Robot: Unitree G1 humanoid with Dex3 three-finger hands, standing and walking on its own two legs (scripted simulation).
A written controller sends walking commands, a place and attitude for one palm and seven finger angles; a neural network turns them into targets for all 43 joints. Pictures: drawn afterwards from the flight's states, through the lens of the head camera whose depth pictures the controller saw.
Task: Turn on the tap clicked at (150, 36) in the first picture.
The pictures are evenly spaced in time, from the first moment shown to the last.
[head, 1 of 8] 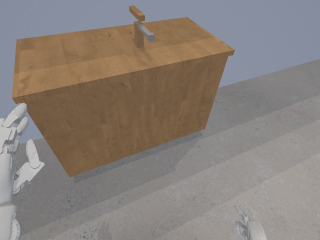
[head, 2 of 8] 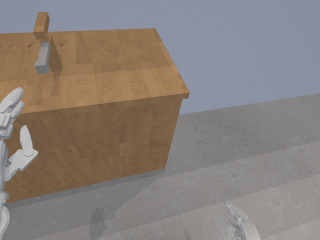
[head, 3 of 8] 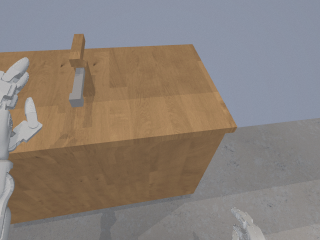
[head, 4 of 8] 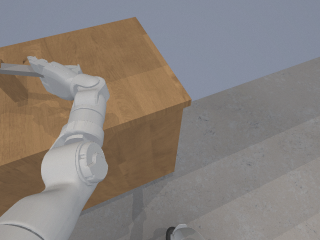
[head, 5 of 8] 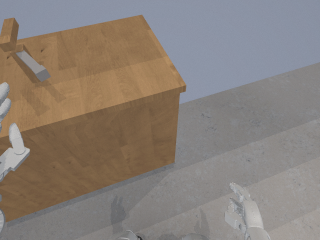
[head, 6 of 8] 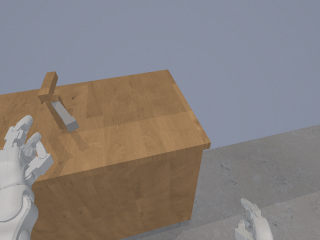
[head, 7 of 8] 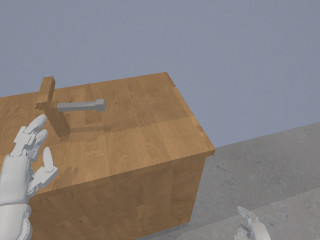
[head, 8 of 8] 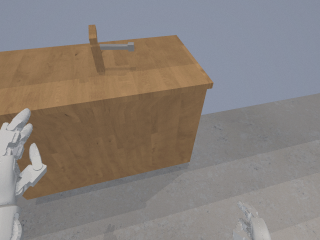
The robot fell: no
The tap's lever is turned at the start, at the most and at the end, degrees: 0 78 78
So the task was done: no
